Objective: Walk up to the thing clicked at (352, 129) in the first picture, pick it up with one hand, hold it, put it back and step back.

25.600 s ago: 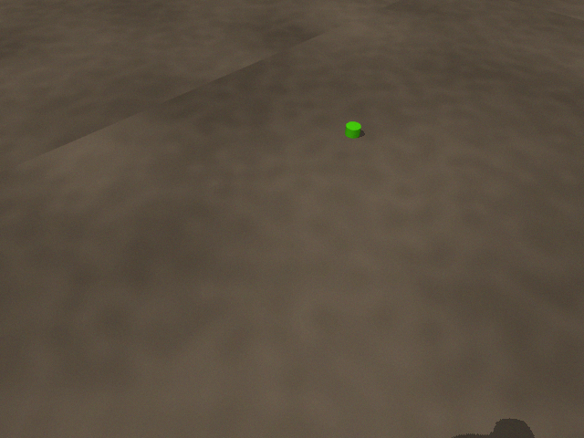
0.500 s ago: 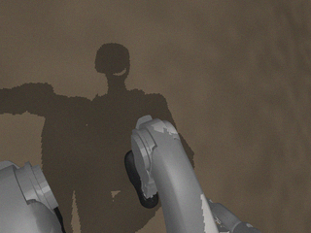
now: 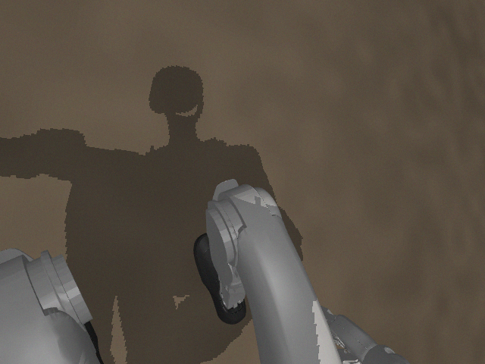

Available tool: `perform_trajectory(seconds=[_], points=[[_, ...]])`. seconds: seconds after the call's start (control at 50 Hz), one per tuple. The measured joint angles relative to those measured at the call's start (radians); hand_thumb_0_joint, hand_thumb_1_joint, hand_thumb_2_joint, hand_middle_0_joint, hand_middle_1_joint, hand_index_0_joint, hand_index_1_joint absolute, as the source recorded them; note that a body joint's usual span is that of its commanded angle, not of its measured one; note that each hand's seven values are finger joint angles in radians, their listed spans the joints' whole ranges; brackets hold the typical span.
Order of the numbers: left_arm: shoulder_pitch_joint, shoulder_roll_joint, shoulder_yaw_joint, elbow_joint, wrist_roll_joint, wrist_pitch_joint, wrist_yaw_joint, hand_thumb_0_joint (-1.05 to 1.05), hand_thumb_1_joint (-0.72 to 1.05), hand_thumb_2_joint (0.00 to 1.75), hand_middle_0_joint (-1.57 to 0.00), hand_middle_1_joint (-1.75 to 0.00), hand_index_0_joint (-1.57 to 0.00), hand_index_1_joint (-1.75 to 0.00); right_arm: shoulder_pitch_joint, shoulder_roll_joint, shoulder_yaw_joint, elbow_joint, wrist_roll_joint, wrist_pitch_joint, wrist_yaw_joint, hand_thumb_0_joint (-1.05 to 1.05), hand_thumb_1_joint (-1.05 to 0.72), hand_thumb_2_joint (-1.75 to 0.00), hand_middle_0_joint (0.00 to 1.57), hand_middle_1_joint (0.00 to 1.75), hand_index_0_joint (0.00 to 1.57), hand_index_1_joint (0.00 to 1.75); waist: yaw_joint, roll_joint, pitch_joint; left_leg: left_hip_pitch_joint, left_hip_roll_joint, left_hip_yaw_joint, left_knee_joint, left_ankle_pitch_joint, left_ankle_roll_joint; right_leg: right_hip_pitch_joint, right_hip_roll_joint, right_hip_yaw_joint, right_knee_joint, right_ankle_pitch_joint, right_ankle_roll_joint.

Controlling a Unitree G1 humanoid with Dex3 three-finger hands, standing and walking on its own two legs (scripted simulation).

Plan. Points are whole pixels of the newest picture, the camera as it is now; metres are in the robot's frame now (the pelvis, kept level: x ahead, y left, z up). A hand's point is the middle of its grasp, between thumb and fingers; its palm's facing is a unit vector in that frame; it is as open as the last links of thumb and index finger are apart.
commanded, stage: withdraw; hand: left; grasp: from above
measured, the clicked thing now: out of the picture +0.46 +0.32 -0.28
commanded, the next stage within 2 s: home in 0.92 s
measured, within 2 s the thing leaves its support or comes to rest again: neither
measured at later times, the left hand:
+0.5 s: hand out of the picture +0.45 +0.36 -0.10, palm faces -0.41 -0.10 -0.91, open 14.1 cm
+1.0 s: hand out of the picture +0.45 +0.34 -0.15, palm faces -0.43 -0.09 -0.90, open 14.0 cm
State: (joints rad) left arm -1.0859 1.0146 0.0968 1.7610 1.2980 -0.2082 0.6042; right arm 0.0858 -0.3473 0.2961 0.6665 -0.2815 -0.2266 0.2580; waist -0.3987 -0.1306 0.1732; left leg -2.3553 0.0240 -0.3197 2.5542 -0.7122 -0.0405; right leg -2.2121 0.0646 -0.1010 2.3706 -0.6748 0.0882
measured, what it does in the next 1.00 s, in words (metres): stands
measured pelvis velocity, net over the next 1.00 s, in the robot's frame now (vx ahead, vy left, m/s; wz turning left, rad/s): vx -0.01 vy -0.01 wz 0.09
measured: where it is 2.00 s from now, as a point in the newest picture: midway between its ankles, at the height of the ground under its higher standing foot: (163, 329)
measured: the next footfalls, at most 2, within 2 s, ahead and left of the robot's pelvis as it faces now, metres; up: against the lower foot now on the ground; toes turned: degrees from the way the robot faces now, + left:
none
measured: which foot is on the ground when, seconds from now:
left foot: down 0.00-1.00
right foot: down 0.00-1.00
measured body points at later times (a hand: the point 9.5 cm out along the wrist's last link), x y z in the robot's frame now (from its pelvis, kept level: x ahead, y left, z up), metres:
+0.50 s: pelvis +0.00 -0.01 +0.04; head +0.22 +0.09 +0.42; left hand +0.47 +0.36 -0.05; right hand +0.11 -0.26 -0.07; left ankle +0.06 +0.14 -0.27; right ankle +0.12 -0.14 -0.27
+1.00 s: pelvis -0.01 -0.01 +0.02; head +0.23 +0.10 +0.38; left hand +0.47 +0.34 -0.10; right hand +0.05 -0.29 -0.06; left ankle +0.06 +0.14 -0.27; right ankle +0.12 -0.14 -0.27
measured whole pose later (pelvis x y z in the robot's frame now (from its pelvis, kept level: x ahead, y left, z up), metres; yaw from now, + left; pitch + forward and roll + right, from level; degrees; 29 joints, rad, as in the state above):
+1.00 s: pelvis -0.01 -0.01 +0.02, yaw +5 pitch +32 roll -10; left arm -1.10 0.89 0.08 1.53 1.32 -0.23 0.37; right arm 0.19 -0.32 0.15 0.66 -0.17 -0.03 0.12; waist -0.32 -0.04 0.04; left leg -2.37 0.01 -0.22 2.43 -0.62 -0.04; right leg -2.26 0.02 -0.04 2.33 -0.64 0.06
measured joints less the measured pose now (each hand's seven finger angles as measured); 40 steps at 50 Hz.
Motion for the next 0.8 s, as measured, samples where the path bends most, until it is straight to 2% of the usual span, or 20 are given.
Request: perform_trajectory(seconds=[0.14, 0.2, 0.28, 0.34, 0.44, 0.54, 0.6, 0.68, 0.8], points=[[0.005, -0.021, 0.014, -0.067, -0.005, 0.023, -0.006, 0.0, -0.5, 0.96, -0.08, -1.02, -0.1, -1.01, 0.013, 0.003, -0.019, 0.002, 0.005, -0.013, 0.005, 0.0, -0.91, -0.9, 0.2, 0.3, 0.2, 0.3, 0.009, 0.005, -0.003, -0.003, 0.001, 0.005, -0.006, -0.001, -0.002, -0.006, -0.002, 0.002, -0.003, 0.0, -0.004], [0.042, -0.062, 0.027, -0.171, -0.019, 0.043, -0.022, 0.0, -0.51, 0.96, -0.08, -1.02, -0.1, -1.01, 0.031, 0.009, -0.04, 0.009, 0.019, -0.006, 0.016, 0.0, -0.91, -0.9, 0.2, 0.3, 0.2, 0.3, 0.026, 0.023, -0.032, -0.006, 0.002, 0.008, -0.015, -0.005, -0.005, -0.012, -0.006, 0.003, -0.007, -0.004, -0.007], [0.107, -0.141, 0.039, -0.312, -0.052, 0.091, -0.059, 0.0, -0.52, 0.97, -0.08, -1.01, -0.09, -1.0, 0.054, 0.025, -0.092, 0.026, 0.057, 0.023, 0.033, 0.0, -0.91, -0.9, 0.2, 0.3, 0.2, 0.3, 0.061, 0.069, -0.107, -0.014, 0.002, 0.024, -0.038, -0.01, -0.007, -0.026, -0.017, 0.012, -0.016, -0.011, -0.014], [0.128, -0.19, 0.015, -0.375, -0.086, 0.135, -0.119, 0.0, -0.52, 0.97, -0.08, -1.0, -0.09, -1.0, 0.056, 0.034, -0.132, 0.036, 0.096, 0.058, 0.038, 0.0, -0.91, -0.9, 0.2, 0.3, 0.2, 0.3, 0.09, 0.105, -0.164, -0.015, 0.003, 0.048, -0.063, -0.005, -0.002, -0.03, -0.025, 0.027, -0.026, -0.019, -0.013], [0.128, -0.239, -0.043, -0.447, -0.138, 0.177, -0.271, 0.0, -0.52, 0.99, -0.08, -1.0, -0.09, -1.0, 0.039, 0.045, -0.191, 0.031, 0.144, 0.121, 0.021, 0.0, -0.91, -0.91, 0.2, 0.3, 0.2, 0.3, 0.138, 0.148, -0.214, 0.015, 0.004, 0.094, -0.12, 0.015, 0.007, -0.009, -0.041, 0.058, -0.056, -0.018, -0.01], [0.102, -0.267, -0.103, -0.463, -0.155, 0.155, -0.416, 0.0, -0.53, 1.01, -0.08, -1.0, -0.08, -1.01, 0.03, 0.048, -0.217, 0.008, 0.17, 0.18, -0.023, 0.0, -0.91, -0.91, 0.2, 0.3, 0.2, 0.3, 0.172, 0.166, -0.236, 0.063, 0.002, 0.124, -0.184, 0.039, 0.009, 0.03, -0.055, 0.074, -0.097, -0.007, -0.014], [0.094, -0.271, -0.114, -0.466, -0.154, 0.118, -0.464, 0.0, -0.53, 1.01, -0.09, -1.0, -0.08, -1.01, 0.03, 0.043, -0.218, -0.011, 0.176, 0.203, -0.059, 0.0, -0.91, -0.91, 0.2, 0.3, 0.2, 0.3, 0.177, 0.165, -0.232, 0.084, -0.001, 0.129, -0.212, 0.055, 0.008, 0.049, -0.061, 0.075, -0.118, 0.003, -0.016], [0.081, -0.262, -0.12, -0.443, -0.137, 0.061, -0.47, 0.0, -0.52, 1.01, -0.09, -1.01, -0.09, -1.01, 0.033, 0.033, -0.207, -0.022, 0.176, 0.222, -0.102, 0.0, -0.91, -0.9, 0.2, 0.3, 0.2, 0.3, 0.17, 0.15, -0.218, 0.094, -0.005, 0.13, -0.232, 0.075, 0.005, 0.056, -0.065, 0.073, -0.132, 0.019, -0.021], [0.042, -0.217, -0.106, -0.337, -0.071, -0.014, -0.394, 0.0, -0.51, 1.01, -0.09, -1.01, -0.09, -1.01, 0.045, 0.018, -0.177, -0.015, 0.154, 0.226, -0.137, 0.0, -0.9, -0.9, 0.2, 0.3, 0.2, 0.3, 0.134, 0.117, -0.193, 0.063, -0.01, 0.118, -0.211, 0.093, 0.001, 0.025, -0.061, 0.067, -0.113, 0.038, -0.023]])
